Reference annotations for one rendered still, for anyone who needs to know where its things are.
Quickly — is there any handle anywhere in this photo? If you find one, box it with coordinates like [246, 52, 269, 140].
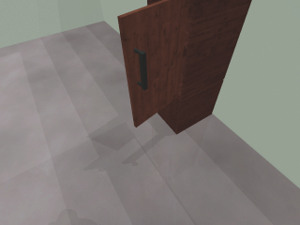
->
[133, 48, 148, 91]

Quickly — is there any cupboard door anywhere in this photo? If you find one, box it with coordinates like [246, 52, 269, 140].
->
[117, 0, 189, 128]

